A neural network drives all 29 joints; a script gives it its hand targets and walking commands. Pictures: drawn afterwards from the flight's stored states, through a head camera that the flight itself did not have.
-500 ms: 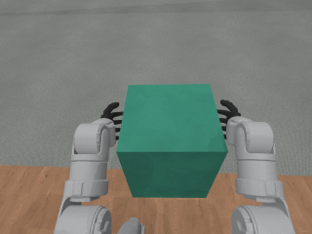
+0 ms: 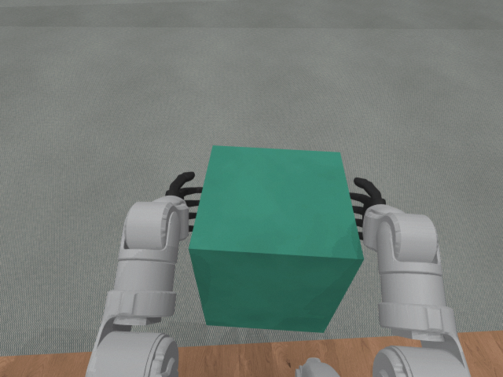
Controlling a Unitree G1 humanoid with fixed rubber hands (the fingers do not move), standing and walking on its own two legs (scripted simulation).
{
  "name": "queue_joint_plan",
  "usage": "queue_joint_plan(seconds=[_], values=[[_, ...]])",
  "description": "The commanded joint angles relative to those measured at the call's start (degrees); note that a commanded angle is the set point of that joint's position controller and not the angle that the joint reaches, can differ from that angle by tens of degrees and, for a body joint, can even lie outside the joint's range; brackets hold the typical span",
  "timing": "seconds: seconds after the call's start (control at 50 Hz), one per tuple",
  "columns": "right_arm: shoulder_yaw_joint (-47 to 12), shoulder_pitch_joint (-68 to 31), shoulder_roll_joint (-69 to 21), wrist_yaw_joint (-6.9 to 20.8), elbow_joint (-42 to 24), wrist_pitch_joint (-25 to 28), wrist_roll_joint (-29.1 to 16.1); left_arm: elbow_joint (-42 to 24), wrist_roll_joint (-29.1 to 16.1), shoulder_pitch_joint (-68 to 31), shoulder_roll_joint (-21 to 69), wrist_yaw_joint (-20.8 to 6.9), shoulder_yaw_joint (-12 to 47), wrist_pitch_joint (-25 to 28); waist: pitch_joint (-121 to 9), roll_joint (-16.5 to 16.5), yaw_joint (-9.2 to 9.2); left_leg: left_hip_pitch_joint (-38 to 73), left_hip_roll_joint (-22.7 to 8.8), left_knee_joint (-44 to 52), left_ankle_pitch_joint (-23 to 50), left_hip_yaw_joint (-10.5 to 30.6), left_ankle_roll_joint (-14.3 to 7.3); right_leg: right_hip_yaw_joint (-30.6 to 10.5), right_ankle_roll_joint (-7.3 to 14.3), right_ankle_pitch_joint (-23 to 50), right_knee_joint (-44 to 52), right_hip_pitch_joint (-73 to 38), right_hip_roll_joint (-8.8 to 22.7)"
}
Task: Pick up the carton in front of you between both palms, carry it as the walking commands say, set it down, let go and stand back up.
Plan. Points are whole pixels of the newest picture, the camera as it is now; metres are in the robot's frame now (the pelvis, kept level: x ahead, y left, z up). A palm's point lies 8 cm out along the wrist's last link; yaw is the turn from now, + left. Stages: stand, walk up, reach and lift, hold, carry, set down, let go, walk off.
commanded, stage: carry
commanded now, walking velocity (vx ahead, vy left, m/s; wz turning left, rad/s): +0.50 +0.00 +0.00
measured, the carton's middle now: (270, 242) +0.36 -0.01 +0.00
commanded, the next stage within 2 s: none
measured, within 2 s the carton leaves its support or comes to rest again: neither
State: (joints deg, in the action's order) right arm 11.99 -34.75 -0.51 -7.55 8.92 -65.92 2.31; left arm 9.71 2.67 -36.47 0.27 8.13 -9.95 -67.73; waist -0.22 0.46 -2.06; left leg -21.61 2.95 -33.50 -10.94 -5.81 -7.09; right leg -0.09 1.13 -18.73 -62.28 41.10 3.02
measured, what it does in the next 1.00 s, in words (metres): goes down: right foot 0.03 m lower, then left foot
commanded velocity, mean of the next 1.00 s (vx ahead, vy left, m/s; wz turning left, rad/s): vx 0.50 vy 0.00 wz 0.00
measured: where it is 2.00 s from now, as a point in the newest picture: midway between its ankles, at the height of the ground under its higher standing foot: (253, 180)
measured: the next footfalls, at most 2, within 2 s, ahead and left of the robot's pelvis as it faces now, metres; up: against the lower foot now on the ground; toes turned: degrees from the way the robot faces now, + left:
right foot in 0.26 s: +0.34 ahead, -0.09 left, -0.03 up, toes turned -2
left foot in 0.76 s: +0.65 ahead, +0.09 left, -0.04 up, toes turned +5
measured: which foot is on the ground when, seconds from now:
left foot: down 0.00-0.26, up 0.28-0.74, down 0.76-1.00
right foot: up 0.00-0.24, down 0.26-0.78, up 0.80-1.00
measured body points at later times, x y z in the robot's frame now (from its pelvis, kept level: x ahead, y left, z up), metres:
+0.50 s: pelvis +0.30 -0.04 -0.03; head +0.33 -0.05 +0.42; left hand +0.65 +0.13 +0.06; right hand +0.68 -0.17 +0.06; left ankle +0.32 +0.11 -0.68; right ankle +0.30 -0.09 -0.76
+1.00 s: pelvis +0.58 +0.02 -0.03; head +0.63 +0.03 +0.41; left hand +0.96 +0.16 +0.04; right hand +0.94 -0.15 +0.05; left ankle +0.61 +0.08 -0.77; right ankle +0.59 -0.12 -0.69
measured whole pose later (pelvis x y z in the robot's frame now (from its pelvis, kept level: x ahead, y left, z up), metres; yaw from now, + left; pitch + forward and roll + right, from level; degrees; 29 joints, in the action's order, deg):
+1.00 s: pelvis +0.58 +0.02 -0.03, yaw +0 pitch +6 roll -1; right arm 12.2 -35.1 -1.0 -7.9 6.7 -66.6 2.7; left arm 8.0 2.9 -37.1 0.4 7.9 -10.7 -68.3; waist 0.3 0.6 -2.1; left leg -21.7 1.1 -26.6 -10.9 -6.5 -5.5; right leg 1.2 0.1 -20.8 -62.4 37.2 2.5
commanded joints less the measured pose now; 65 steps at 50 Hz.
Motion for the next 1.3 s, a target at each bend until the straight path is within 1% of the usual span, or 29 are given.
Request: queue_joint_plan(seconds=[0.0,0.16,0.18,0.22,0.24,0.26,0.28,0.3,0.32,0.36,0.42,0.54,0.66,0.68,0.72,0.74,0.76,0.78,0.8,0.82,0.86,0.9,1.0,1.14,1.18,1.22,1.24,1.26,1.28], values=[[-38.01,-44.67,-65.83,14.66,-10.88,1.49,-27.51,-11.42,-22.47,-40.67,65.64,-10.38,35.11,3.87,-30.2,-5.86,-1.08,29.73,-15.03,6.23,35.86,17.06,-4.5,1.31,-0.15,6.69,5.19,6.71,-0.03],[-39.07,-41.31,-59.71,14.6,-10.19,0.01,-26.36,-11.95,-20.01,-38.99,57.79,-10.52,35.51,1.44,-25.14,-6.5,-4.03,31.69,-9.93,0.35,37.8,9.99,-1.86,6.34,2.53,26.58,33.36,-3.9,-5.09],[-38.8,-41.22,-59.25,14.68,-8.87,-0.31,-26.19,-10.41,-19.48,-38.2,56.75,-10.77,34.73,0.94,-24.93,-6.72,-3.09,29.73,-9.68,-2.32,37.79,8.97,-1.07,6.44,3.54,28.17,36.6,-9.12,-5.5],[-38.18,-41.64,-58.93,14.98,-5.66,-0.89,-26.17,-7.35,-18.33,-36.55,54.84,-11.27,32.74,0.22,-27.36,-5.37,1.65,21.5,-7.83,-14.46,36.56,4.55,1.45,8.58,5.12,33.44,41.91,-27.65,-5.66],[-37.75,-42.45,-58.42,15.05,-4.19,-1.05,-26.05,-6.25,-17.93,-35.99,53.9,-11.67,31.59,-0.09,-29.6,-1.9,3.96,9.84,-6.09,-24.5,20.09,4.04,2.71,2.56,5.21,41.47,37.66,-41.1,1.06],[-37.13,-43.28,-59.36,15.13,-2.49,-1.66,-25.91,-4.6,-17.83,-37.02,52.64,-11.96,30.24,-0.37,-34.28,8.28,2.81,-6.54,-2.82,-33.52,-18.59,3.67,4.33,-13.0,9.1,65.62,25.23,-58.14,15.64],[-35.53,-44.12,-60.47,14.9,-0.53,-2.29,-26.19,-1.69,-17.14,-37.02,51.23,-11.92,28.49,-0.35,-39.49,18.06,6.35,-22.06,1.93,-49.73,-27.43,6.18,6.91,-31.15,20.7,46.59,29.34,-68.47,22.66],[-35.66,-45.67,-60.23,14.7,-1.36,-2.41,-25.87,-1.35,-18.56,-36.46,54.37,-12.34,28.77,-0.13,-37.93,12.63,6.84,-25.34,-1.27,-49.97,-23.93,7.77,5.17,-32.07,19.19,26.06,33.5,-63.78,19.15],[-35.52,-47.98,-61.79,14.53,-1.99,-2.24,-25.63,-4.11,-20.01,-40.16,56.9,-12.85,29.53,0.1,-33.97,7.73,6.57,-25.85,-2.53,-48.0,-20.66,7.64,4.63,-27.93,16.52,18.62,36.01,-57.48,15.36],[-34.26,-48.57,-63.59,13.82,-3.22,-1.77,-24.87,-8.54,-23.98,-48.16,61.93,-13.63,32.15,0.32,-28.87,1.29,4.85,-23.29,-5.23,-41.91,-14.73,7.92,5.36,-22.08,14.21,19.25,39.13,-46.15,13.29],[-33.93,-47.76,-64.97,12.45,-5.37,-1.44,-24.01,-12.35,-27.44,-51.86,65.52,-13.93,34.31,0.87,-28.43,3.97,3.79,-20.9,-6.39,-35.3,-10.87,6.42,6.4,-16.36,13.34,21.52,39.9,-41.18,10.87],[-35.09,-44.95,-62.51,10.29,-9.26,-1.11,-21.56,-15.34,-28.98,-50.06,64.45,-14.25,35.73,0.86,-28.63,5.3,6.12,-27.84,-6.86,-24.55,-0.9,4.28,7.06,-10.79,12.24,37.28,36.63,-49.26,8.88],[-34.59,-39.42,-59.48,11.19,-3.92,-1.87,-18.41,-8.58,-26.71,-43.31,62.96,-15.15,35.46,0.67,-24.56,6.26,8.19,-18.86,-1.99,-0.71,11.76,-1.45,5.12,-3.79,8.89,45.38,33.09,-50.18,4.52],[-34.37,-39.25,-59.54,11.64,-2.97,-1.84,-18.22,-7.5,-26.35,-42.88,62.95,-15.29,35.24,0.95,-23.84,7.07,8.05,-14.37,-1.26,2.92,13.34,-2.28,4.38,-2.97,8.18,46.49,32.35,-48.6,4.69],[-33.4,-38.29,-59.77,12.48,-0.33,-1.57,-17.92,-5.29,-26.13,-42.79,63.55,-15.52,34.88,1.34,-26.39,6.9,3.49,2.94,0.11,11.19,17.75,-4.34,2.79,1.21,4.78,50.38,23.41,-43.28,3.68],[-32.53,-37.61,-59.55,12.93,0.89,-1.29,-17.84,-4.01,-25.89,-42.95,63.96,-15.62,34.88,1.57,-29.68,4.54,0.95,16.17,-3.24,9.83,19.77,-1.91,2.49,2.97,2.85,40.74,15.27,-35.26,2.39],[-31.37,-37.17,-58.92,13.34,2.11,-1.08,-18.04,-2.7,-25.6,-42.79,64.82,-15.79,34.93,1.64,-35.48,-4.74,0.6,32.54,-18.79,1.21,36.92,15.15,-0.52,3.55,0.19,11.21,3.79,-21.4,0.54],[-30.77,-37.24,-57.7,13.42,3.58,-0.53,-17.45,-1.27,-25.53,-43.64,65.73,-15.75,34.05,1.52,-39.98,-16.37,-1.14,46.61,-27.51,3.92,31.64,34.5,-10.55,0.73,-1.33,-14.91,-11.71,-3.05,-7.89],[-30.93,-36.42,-60.03,13.69,3.39,-0.07,-18.36,-1.88,-25.21,-43.87,65.85,-15.55,33.85,1.88,-38.95,-14.19,-1.63,44.03,-25.25,7.41,15.89,36.91,-10.39,-1.73,0.0,-13.12,-15.5,1.97,-5.34],[-31.69,-39.72,-61.61,13.99,0.09,0.54,-19.77,-4.15,-25.86,-47.01,67.0,-15.28,34.35,2.27,-35.42,-11.36,-1.73,39.51,-22.26,9.01,10.39,33.04,-8.2,-1.37,0.62,-10.39,-14.69,3.76,-3.65],[-34.68,-47.46,-65.27,14.22,-6.41,1.09,-23.87,-7.57,-26.03,-48.67,68.02,-14.14,34.26,2.84,-31.4,-4.75,-0.86,30.42,-20.14,11.66,10.44,27.18,-5.35,-1.6,0.24,-4.4,-9.64,1.86,-0.47],[-36.48,-50.61,-66.28,14.16,-11.31,1.31,-26.63,-10.44,-25.43,-47.77,67.75,-12.73,34.37,3.04,-31.7,-5.14,-0.26,26.6,-18.89,13.77,8.66,23.15,-4.38,-0.75,-0.35,-2.67,-5.89,-1.54,0.16],[-38.29,-43.14,-66.12,14.75,-13.18,-0.22,-26.88,-12.69,-21.46,-38.22,65.48,-10.69,34.98,2.25,-31.25,-6.44,0.53,29.82,-18.49,15.33,18.83,16.5,-4.68,2.0,-2.25,1.37,7.29,1.0,1.08],[-39.1,-26.87,-63.44,16.39,-15.0,-2.17,-21.27,-16.94,-19.43,-26.11,65.33,-12.74,39.33,0.62,-24.88,-9.02,0.58,32.77,-14.64,14.85,34.7,5.45,0.43,8.18,-2.23,15.11,32.13,-7.09,-2.29],[-39.35,-21.28,-62.66,16.62,-15.3,-2.65,-19.35,-17.76,-19.36,-21.99,64.95,-13.88,40.06,-0.24,-23.8,-9.98,0.43,33.01,-13.56,11.92,37.85,3.01,1.83,10.85,-2.05,17.74,39.26,-12.56,-3.6],[-40.6,-14.59,-61.9,16.61,-17.58,-3.01,-17.98,-18.3,-18.84,-15.18,64.4,-15.0,40.28,-1.18,-26.98,-7.62,1.81,23.23,-11.7,0.43,35.79,-1.29,5.23,12.19,-0.21,20.81,44.15,-32.9,-3.41],[-40.56,-14.61,-60.5,16.73,-17.8,-3.3,-17.17,-19.25,-18.77,-14.34,64.51,-15.56,40.51,-1.15,-30.33,-4.05,3.28,11.82,-11.39,-8.47,20.73,-1.25,7.05,3.28,1.87,19.59,41.32,-46.66,4.53],[-41.83,-14.63,-61.82,16.98,-19.03,-3.97,-17.95,-19.24,-17.46,-12.7,61.91,-15.82,39.62,-1.16,-33.96,9.11,3.6,-5.89,-6.65,-22.51,1.19,-1.43,8.48,-16.87,9.0,26.54,37.88,-61.59,18.61],[-42.37,-13.55,-62.12,17.34,-20.75,-4.13,-18.41,-19.16,-17.12,-9.89,62.08,-16.01,39.82,-0.95,-31.41,16.19,3.91,-21.42,-2.24,-31.15,-18.22,1.44,8.58,-27.72,14.72,25.31,42.18,-65.73,21.79]])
